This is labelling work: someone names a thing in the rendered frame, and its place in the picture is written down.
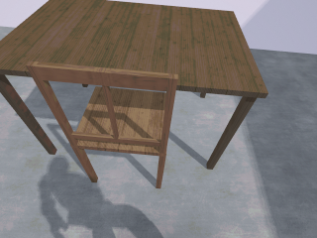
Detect table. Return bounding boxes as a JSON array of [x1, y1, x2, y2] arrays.
[[0, 0, 268, 170]]

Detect chair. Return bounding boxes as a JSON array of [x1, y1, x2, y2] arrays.
[[26, 60, 178, 189]]

